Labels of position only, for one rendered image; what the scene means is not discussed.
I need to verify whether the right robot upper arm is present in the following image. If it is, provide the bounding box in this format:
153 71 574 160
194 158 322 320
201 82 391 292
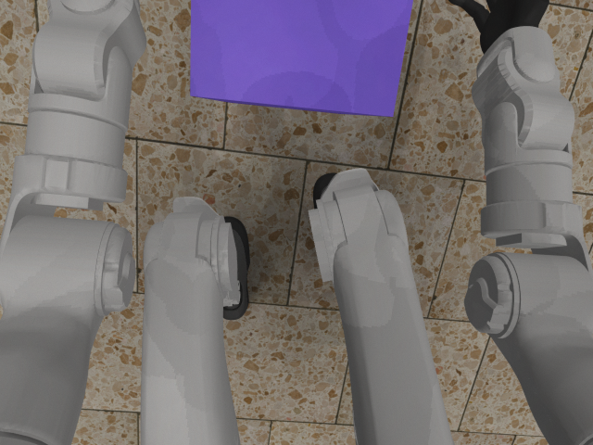
464 252 593 445

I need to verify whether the robot left shin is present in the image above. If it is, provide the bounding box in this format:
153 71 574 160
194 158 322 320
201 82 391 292
143 197 240 307

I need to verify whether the right robot forearm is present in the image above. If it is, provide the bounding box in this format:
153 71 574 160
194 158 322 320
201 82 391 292
472 26 593 279

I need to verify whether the carton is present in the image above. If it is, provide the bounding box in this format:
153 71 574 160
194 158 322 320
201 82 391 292
190 0 413 117

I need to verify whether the left robot forearm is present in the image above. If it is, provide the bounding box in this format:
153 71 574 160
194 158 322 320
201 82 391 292
0 0 146 307

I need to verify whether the right robot thigh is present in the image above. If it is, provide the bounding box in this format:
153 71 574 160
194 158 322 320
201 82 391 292
308 184 455 445

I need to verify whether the robot right hand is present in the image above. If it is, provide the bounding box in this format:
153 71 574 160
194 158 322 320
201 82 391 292
448 0 549 53

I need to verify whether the left robot upper arm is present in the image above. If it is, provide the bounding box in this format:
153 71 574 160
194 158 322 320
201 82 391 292
0 215 136 445

